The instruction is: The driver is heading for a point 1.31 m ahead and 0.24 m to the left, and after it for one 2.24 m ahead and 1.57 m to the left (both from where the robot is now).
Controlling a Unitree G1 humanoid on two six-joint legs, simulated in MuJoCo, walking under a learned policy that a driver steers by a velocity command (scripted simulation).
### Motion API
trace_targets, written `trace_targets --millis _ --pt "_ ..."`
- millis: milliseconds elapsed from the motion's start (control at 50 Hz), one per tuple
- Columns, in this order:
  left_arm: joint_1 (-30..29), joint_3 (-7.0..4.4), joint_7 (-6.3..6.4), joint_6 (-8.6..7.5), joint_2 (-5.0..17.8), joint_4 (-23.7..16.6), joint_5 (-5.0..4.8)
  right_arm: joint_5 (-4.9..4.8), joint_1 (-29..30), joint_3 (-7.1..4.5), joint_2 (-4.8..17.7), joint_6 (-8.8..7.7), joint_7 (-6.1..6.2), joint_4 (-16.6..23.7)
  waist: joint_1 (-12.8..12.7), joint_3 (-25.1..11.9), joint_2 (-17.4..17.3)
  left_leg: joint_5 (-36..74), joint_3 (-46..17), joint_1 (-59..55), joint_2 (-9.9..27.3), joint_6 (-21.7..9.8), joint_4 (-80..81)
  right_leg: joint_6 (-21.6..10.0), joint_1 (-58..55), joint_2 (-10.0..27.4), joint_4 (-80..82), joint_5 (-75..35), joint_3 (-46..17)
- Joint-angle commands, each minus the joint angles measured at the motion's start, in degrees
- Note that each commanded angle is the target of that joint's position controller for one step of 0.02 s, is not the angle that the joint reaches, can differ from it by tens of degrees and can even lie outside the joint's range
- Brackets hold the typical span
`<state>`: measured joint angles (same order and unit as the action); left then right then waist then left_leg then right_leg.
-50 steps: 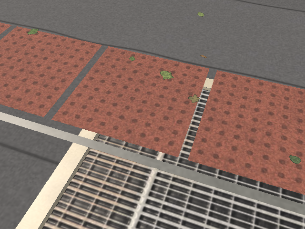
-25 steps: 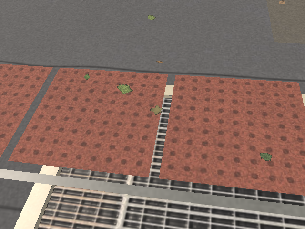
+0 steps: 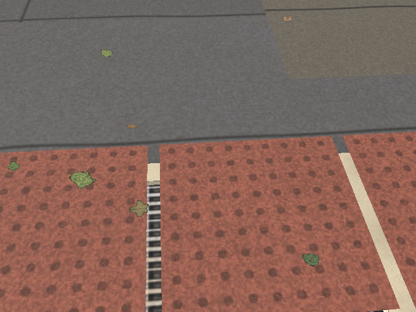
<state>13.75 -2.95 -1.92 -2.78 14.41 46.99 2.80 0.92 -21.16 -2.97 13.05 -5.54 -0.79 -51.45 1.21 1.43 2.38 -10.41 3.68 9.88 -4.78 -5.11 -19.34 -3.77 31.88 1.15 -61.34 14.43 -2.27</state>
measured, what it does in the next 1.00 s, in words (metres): walks ahead, turning left: right foot, then left foot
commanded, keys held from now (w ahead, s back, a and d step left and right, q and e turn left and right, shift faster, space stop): w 0.18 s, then w+q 0.74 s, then w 0.08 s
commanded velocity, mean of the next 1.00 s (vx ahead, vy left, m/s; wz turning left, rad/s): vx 0.50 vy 0.00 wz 0.31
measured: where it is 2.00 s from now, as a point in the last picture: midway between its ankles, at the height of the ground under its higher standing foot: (154, 178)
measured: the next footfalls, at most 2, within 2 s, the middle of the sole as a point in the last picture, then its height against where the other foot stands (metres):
right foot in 0.30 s outside the picture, level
left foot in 0.82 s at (172, 291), level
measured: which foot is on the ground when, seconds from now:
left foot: down 0.00-0.30, up 0.32-0.80, down 0.82-1.00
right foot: up 0.00-0.28, down 0.30-0.84, up 0.86-1.00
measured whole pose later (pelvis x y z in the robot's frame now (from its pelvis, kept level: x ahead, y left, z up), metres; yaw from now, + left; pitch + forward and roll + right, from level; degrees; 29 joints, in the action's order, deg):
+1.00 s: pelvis +0.51 +0.06 -0.01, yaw +24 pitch +0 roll +0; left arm 13.0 -2.5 -0.2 -4.0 13.3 48.6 2.0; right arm 0.6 -13.9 -4.2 14.8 -1.7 -0.4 -50.1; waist -0.5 3.8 0.9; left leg -10.6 3.0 14.5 -7.7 -8.3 -24.8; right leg 0.1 27.4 5.6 -68.0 18.5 0.3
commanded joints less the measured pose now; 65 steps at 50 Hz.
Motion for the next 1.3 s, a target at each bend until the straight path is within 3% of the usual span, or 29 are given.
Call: trace_targets --millis 20,100,200,240,260,280,300,320,340,360,380,420,520,580,640,720,780,800,820,840,860,880,900,920,960,1000,1160,1260,1300 --pt "-1.8 0.44 -0.55 -0.02 1.0 -3.6 0.04 -0.37 -1.4 -0.48 4.6 -1.21 -0.14 1.8 -1.4 1.8 -5.2 11.6 -13.3 -1.1 15.7 -7.8 12.3 1.3 6.1 3.4 5.6 -5.9 1.3" --pt "-11.4 1.64 -0.81 -0.27 -0.3 -6.0 -0.76 -0.69 -5.7 -0.33 5.3 -0.96 -0.05 -0.1 1.0 2.5 -5.8 18.2 -8.6 -2.4 13.5 -5.6 11.7 2.0 3.1 2.5 19.0 -13.6 4.8" --pt "-18.2 1.64 -0.34 -0.64 0.8 -7.7 -1.2 -0.12 -10.2 -0.1 6.2 -0.23 0.71 -2.7 2.8 3.4 -6.1 25.3 -9.7 -10.1 16.3 -5.5 7.5 0.7 0.8 0.6 26.8 -10.7 5.9" --pt "-15.5 1.25 0.11 -1.19 1.4 -7.0 -1.1 0.09 -9.5 -0.2 7.0 0.19 1.13 -3.3 0.7 2.5 -6.5 34.3 -10.3 -11.7 16.7 -5.0 2.3 -0.5 -4.7 -1.4 30.1 -6.3 5.9" --pt "-10.2 0.75 0.55 -1.65 2.3 -5.2 -0.93 -0.04 -8.9 -0.32 7.7 0.34 1.22 -3.4 -1.7 0.0 -6.4 40.1 -9.9 -11.3 15.8 -4.3 -3.6 -1.4 -11.9 -3.2 33.0 -5.3 6.3" --pt "-1.3 -0.13 1.24 -2.42 4.2 -2.2 -0.34 -0.42 -8.1 -0.2 7.5 0.4 1.11 -3.4 -5.6 -5.0 -4.7 38.5 -8.0 -7.0 13.5 -3.2 -13.5 -3.0 -24.6 -2.6 35.8 -7.6 5.3" --pt "9.2 -1.43 2.21 -3.03 8.8 -0.5 1.09 -1.02 -6.5 0.39 5.7 0.14 0.94 -1.2 -9.7 -12.5 -0.5 21.4 -6.3 4.4 10.8 -2.0 -28.5 -6.0 -40.0 9.5 36.5 -2.2 -7.0" --pt "11.7 -2.66 2.29 -2.55 13.6 -0.1 1.53 -3.15 -13.6 1.86 -1.4 0.43 1.0 -0.1 -6.9 -20.3 11.4 -18.7 -1.1 23.6 2.3 0.2 -47.6 -12.9 -54.6 26.1 40.1 -0.5 -30.5" --pt "10.2 -2.25 2.0 -1.74 9.4 -0.2 -0.54 -1.4 -10.6 -0.18 6.2 1.15 1.65 -1.7 -7.6 -16.7 2.5 -18.0 -5.7 27.6 4.2 -0.4 -52.4 -12.6 -48.1 24.4 43.6 4.2 -33.0" --pt "4.9 -1.19 1.85 -1.81 6.0 -0.4 -0.97 -1.0 -5.7 -0.58 6.0 1.18 1.3 -0.3 -5.2 -8.0 1.0 -12.4 -7.0 28.2 6.5 -0.7 -51.6 -10.5 -40.0 21.3 45.9 2.9 -23.9" --pt "1.6 -0.7 1.61 -2.25 3.6 -0.5 -1.06 -0.76 -3.3 -0.4 4.4 1.22 0.91 0.1 -3.9 -3.8 0.5 -8.8 -7.0 26.7 8.2 -0.4 -49.4 -8.8 -33.3 18.7 48.3 -2.2 -17.2" --pt "0.4 -0.16 1.99 -2.99 1.4 0.6 -1.45 0.61 -3.2 -0.73 3.3 2.72 0.02 -0.2 -1.1 -0.6 2.1 -6.6 -6.6 23.1 9.7 0.5 -46.9 -5.5 -25.9 14.5 51.0 -7.7 -8.0" --pt "4.7 -0.53 2.34 -4.63 2.1 3.3 -2.09 1.12 2.6 -0.9 1.2 4.74 -1.43 2.3 0.3 1.2 1.3 0.9 -5.2 28.4 10.6 1.7 -45.0 -5.2 -25.3 13.5 53.4 -17.4 2.0" --pt "6.9 -0.35 2.39 -4.48 1.9 4.7 -1.78 0.88 9.2 -0.55 1.0 4.74 -1.94 4.8 -0.4 3.0 1.3 7.4 -3.8 30.6 10.5 2.1 -37.3 -4.8 -25.6 12.0 53.6 -20.6 7.2" --pt "8.6 -0.46 2.64 -4.41 3.3 5.6 -1.76 0.87 16.0 0.27 0.4 4.5 -2.58 7.2 -1.9 4.1 1.5 12.2 -0.4 27.5 9.5 1.5 -26.4 -4.0 -26.5 11.8 53.2 -23.3 11.1" --pt "12.5 -0.8 3.38 -3.45 5.1 7.5 -1.53 1.22 21.3 0.39 1.5 4.42 -2.98 9.7 -3.2 5.0 1.1 7.2 3.2 26.2 8.0 -1.2 -19.3 -3.6 -34.3 14.2 50.0 -30.6 13.9" --pt "12.1 -1.31 3.96 -2.27 7.4 8.0 -1.29 1.44 17.7 -0.37 3.0 4.45 -2.44 9.1 -0.8 1.5 3.0 -1.8 6.4 18.4 2.9 -4.6 -17.2 -2.8 -38.4 14.8 38.6 -53.6 16.7" --pt "11.8 -1.6 4.0 -1.64 8.4 7.9 -1.22 1.43 12.9 -0.98 4.0 4.24 -2.19 7.8 1.3 -1.4 3.3 -4.3 6.7 12.9 0.7 -6.0 -15.8 -2.7 -38.4 14.7 30.3 -57.4 17.2" --pt "11.4 -1.75 3.86 -1.09 9.0 7.5 -1.43 1.73 5.0 -1.96 5.6 3.72 -1.73 5.3 4.8 -6.0 1.7 -3.2 5.7 2.2 -1.0 -7.7 -11.6 -1.7 -34.1 13.9 18.2 -52.4 18.0" --pt "11.3 -1.38 3.6 -1.06 7.7 5.8 -1.42 2.35 -3.6 -3.77 10.6 3.45 -0.81 3.2 8.2 -11.9 -3.7 -9.1 -7.0 -12.4 7.5 -10.9 -8.5 0.1 -21.8 12.3 0.8 -33.7 18.0" --pt "11.2 -0.63 2.3 -1.7 2.4 1.2 -2.31 1.1 -0.9 -5.23 16.5 4.01 -0.27 4.6 4.0 -16.1 -18.7 -10.2 -40.5 -28.4 23.5 -19.7 -1.0 4.0 4.7 -1.6 -21.5 15.4 14.0" --pt "4.1 -1.34 1.95 -2.64 7.1 -0.6 -1.88 0.16 -2.7 -5.11 16.1 4.81 0.06 5.0 6.7 -15.4 -8.0 -4.9 -43.6 -27.7 24.2 -19.8 3.6 3.6 11.8 -0.9 -23.7 13.2 2.0" --pt "0.8 -0.87 1.73 -3.42 5.7 -1.7 -2.59 -0.01 0.1 -4.5 13.8 4.79 0.68 4.3 4.9 -8.3 -5.2 0.2 -34.9 -21.8 23.3 -18.2 3.8 3.0 13.8 2.4 -20.7 7.5 0.9" --pt "2.1 -0.69 1.93 -3.84 5.3 -1.0 -2.6 -0.3 2.6 -3.74 10.6 4.4 0.76 4.1 1.8 -3.3 -0.8 8.2 -29.4 -13.1 20.9 -15.5 4.5 3.0 10.0 4.5 -14.1 4.1 1.0" --pt "4.8 -0.5 1.89 -1.84 4.0 0.3 -0.61 -0.53 6.7 -2.5 7.1 3.22 0.9 4.6 -2.3 -2.1 -0.3 15.9 -21.1 -4.6 16.0 -12.2 5.8 3.7 2.2 6.2 -7.4 3.4 0.6" --pt "5.7 -0.42 1.36 0.11 3.1 0.6 0.14 -0.93 5.4 -2.04 6.6 1.76 0.6 3.8 -3.2 -2.3 -1.5 20.9 -17.7 -2.0 14.0 -11.7 7.1 4.5 -0.3 6.0 -4.1 2.8 1.7" --pt "-7.9 -0.04 0.13 0.94 2.8 -2.6 -1.51 -0.44 -2.9 -1.23 7.2 0.44 0.35 0.1 1.3 2.0 -5.2 24.8 -8.7 -8.7 12.3 -4.2 11.3 3.1 7.6 5.6 13.6 -14.6 4.0" --pt "-14.4 0.58 -0.48 0.55 2.2 -4.6 -1.68 0.55 -6.0 -0.34 6.5 0.15 1.52 -2.3 3.1 5.0 -5.0 29.1 -4.3 -15.7 14.9 -3.3 11.8 0.5 8.9 1.9 22.1 -15.1 4.8" --pt "-14.9 0.7 -0.62 0.3 2.1 -5.2 -1.52 0.73 -5.7 -0.05 6.6 0.17 2.12 -3.0 2.5 5.2 -5.1 36.2 -2.3 -18.1 15.8 -2.8 9.6 -0.9 6.5 0.2 25.4 -12.3 6.6"
Velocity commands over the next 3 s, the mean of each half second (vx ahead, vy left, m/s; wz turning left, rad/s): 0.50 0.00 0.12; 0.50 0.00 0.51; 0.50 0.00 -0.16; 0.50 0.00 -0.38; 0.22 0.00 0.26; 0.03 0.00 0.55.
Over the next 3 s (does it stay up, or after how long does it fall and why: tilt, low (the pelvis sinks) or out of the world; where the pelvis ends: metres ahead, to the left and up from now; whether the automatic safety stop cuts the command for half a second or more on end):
stays up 1.19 0.24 0.00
